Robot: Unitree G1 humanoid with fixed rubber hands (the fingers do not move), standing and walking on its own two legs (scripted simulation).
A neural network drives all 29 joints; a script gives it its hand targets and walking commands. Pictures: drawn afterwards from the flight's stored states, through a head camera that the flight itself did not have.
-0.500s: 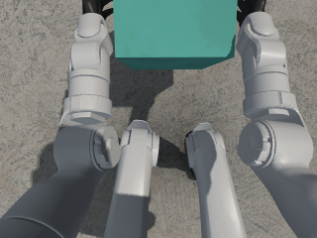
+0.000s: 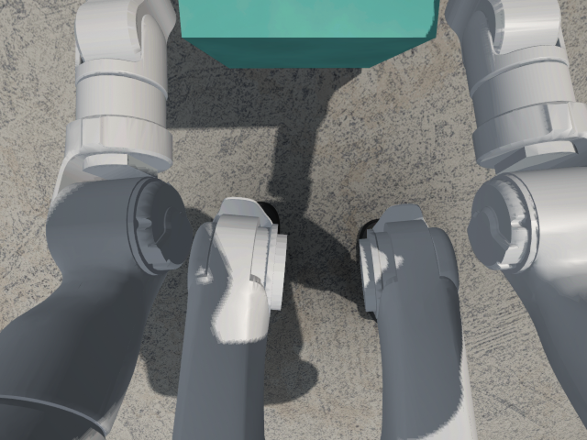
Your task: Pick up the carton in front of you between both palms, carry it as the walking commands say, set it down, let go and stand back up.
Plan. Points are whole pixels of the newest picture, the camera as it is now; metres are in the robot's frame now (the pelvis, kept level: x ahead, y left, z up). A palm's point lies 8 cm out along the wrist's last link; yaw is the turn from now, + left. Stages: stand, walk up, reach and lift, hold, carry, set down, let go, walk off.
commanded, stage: set down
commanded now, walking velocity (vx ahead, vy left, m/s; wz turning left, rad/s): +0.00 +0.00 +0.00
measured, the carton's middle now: out of the picture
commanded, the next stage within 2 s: none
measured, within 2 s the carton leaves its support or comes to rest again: rests again in 0.18 s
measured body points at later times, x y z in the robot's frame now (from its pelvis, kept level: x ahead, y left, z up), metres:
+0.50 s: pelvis -0.02 +0.00 -0.02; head +0.36 +0.01 +0.21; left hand +0.54 +0.20 -0.20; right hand +0.57 -0.11 -0.20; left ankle +0.10 +0.12 -0.36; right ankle +0.07 -0.11 -0.36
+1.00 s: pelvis -0.01 +0.00 -0.03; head +0.38 +0.01 +0.19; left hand +0.55 +0.21 -0.22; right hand +0.57 -0.11 -0.22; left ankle +0.10 +0.12 -0.36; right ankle +0.07 -0.11 -0.36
